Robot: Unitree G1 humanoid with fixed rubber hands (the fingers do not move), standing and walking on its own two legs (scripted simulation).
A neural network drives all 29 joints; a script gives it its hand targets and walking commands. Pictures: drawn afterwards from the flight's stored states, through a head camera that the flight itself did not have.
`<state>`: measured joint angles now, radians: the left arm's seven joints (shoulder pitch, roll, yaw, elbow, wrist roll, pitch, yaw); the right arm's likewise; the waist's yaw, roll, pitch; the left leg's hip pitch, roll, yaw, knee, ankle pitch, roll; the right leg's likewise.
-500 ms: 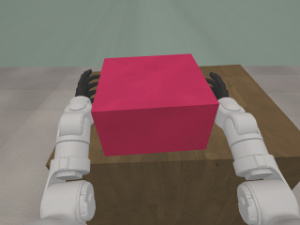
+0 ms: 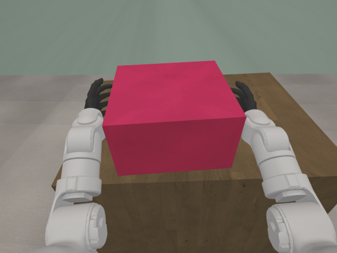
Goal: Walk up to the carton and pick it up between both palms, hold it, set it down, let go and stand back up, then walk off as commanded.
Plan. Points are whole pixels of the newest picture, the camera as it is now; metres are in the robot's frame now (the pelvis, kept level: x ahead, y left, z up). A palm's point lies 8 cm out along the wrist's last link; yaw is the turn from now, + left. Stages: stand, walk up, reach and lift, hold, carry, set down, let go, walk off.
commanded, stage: hold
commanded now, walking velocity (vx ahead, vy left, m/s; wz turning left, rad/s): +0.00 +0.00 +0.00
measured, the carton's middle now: (170, 113) +0.40 +0.02 +0.18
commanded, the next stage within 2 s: none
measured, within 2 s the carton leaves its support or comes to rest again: neither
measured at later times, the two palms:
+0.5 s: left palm (94, 111) +0.36 +0.20 +0.21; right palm (246, 113) +0.37 -0.16 +0.19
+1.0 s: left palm (94, 111) +0.36 +0.20 +0.21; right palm (246, 113) +0.37 -0.16 +0.19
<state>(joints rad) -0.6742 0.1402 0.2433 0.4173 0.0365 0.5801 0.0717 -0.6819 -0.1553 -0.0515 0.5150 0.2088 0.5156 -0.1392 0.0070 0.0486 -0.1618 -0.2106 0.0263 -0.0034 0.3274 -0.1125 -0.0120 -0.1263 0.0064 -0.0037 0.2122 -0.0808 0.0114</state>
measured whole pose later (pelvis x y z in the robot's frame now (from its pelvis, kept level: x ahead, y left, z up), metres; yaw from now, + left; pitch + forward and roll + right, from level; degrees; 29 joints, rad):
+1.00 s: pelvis +0.00 +0.00 +0.00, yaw +0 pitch +0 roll -1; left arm -0.67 0.14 0.24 0.42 0.04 0.58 0.07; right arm -0.68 -0.16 -0.05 0.51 0.21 0.52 -0.14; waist 0.01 0.05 -0.16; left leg -0.21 0.03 -0.01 0.33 -0.11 -0.01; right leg -0.13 0.01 0.00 0.21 -0.08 0.01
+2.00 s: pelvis +0.00 +0.00 +0.00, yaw +0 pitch +0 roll -1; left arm -0.67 0.14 0.24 0.41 0.04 0.59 0.07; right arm -0.68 -0.16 -0.05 0.51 0.21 0.52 -0.14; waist 0.01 0.05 -0.16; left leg -0.21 0.02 -0.01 0.33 -0.11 -0.01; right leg -0.13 0.01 0.00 0.21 -0.08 0.01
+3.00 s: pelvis +0.00 +0.00 +0.00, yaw +0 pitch +0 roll -1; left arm -0.67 0.14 0.24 0.41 0.04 0.59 0.07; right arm -0.68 -0.16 -0.05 0.51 0.21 0.52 -0.14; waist 0.01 0.05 -0.16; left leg -0.21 0.02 -0.01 0.33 -0.11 -0.01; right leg -0.12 0.01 0.00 0.21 -0.08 0.01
